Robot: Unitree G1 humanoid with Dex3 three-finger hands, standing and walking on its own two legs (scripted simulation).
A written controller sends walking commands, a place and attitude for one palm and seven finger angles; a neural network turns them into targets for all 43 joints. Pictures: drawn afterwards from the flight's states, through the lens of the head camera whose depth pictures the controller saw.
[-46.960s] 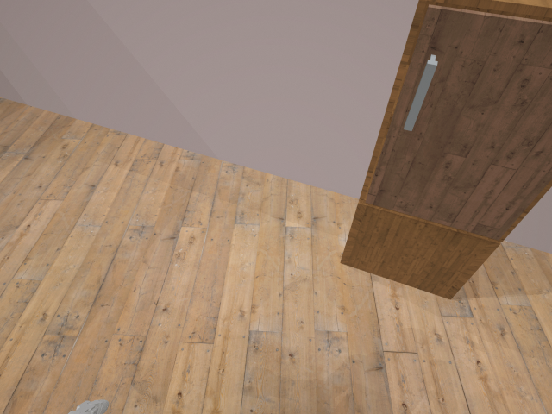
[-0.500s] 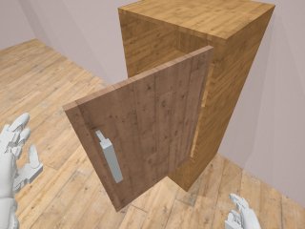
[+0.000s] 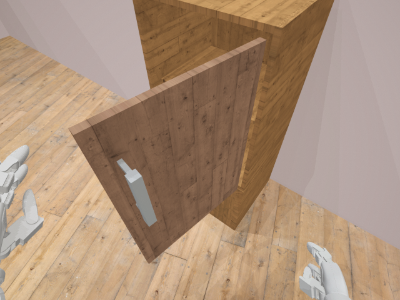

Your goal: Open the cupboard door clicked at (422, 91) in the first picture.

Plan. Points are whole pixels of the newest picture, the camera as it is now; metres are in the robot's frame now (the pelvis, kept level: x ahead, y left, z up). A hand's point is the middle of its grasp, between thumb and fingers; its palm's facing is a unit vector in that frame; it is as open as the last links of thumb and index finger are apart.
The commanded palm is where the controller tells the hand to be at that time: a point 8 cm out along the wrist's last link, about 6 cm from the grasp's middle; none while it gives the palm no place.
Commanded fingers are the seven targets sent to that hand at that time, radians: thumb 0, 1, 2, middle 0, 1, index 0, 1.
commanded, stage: step back with the hand held close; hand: left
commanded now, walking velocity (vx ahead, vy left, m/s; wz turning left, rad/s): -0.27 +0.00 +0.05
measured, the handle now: (137, 194) +0.29 +0.15 +0.07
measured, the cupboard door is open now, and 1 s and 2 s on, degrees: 79 79 79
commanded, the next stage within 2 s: stop stepping back and stand still in 0.80 s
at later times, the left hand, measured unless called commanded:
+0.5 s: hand out of the picture +0.10 +0.29 +0.15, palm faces +0.47 -0.77 -0.43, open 7.4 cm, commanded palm +0.04 +0.33 +0.17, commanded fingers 0.00 0.90 0.90 -0.20 -0.30 -0.20 -0.30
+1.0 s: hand out of the picture +0.03 +0.26 +0.16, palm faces +0.29 -0.84 -0.47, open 7.4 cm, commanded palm -0.02 +0.31 +0.17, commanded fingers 0.00 0.90 0.90 -0.20 -0.30 -0.20 -0.30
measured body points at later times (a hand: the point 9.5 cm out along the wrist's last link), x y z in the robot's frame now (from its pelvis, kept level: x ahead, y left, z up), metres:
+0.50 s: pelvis -0.09 +0.02 -0.02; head -0.07 +0.04 +0.43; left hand +0.07 +0.33 +0.17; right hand +0.08 -0.21 -0.10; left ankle -0.01 +0.10 -0.74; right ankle +0.00 -0.12 -0.74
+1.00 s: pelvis -0.19 +0.03 -0.01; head -0.17 +0.05 +0.43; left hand +0.01 +0.31 +0.19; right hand -0.02 -0.21 -0.09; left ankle -0.07 +0.11 -0.74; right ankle -0.29 -0.09 -0.74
